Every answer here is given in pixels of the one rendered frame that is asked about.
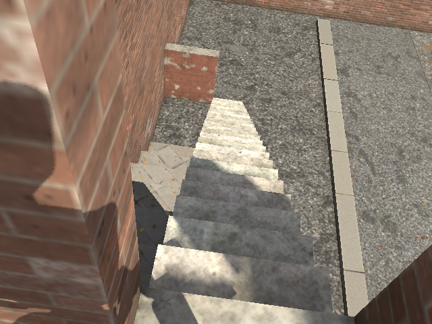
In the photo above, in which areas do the stairs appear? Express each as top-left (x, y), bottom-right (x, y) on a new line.
top-left (149, 97), bottom-right (333, 314)

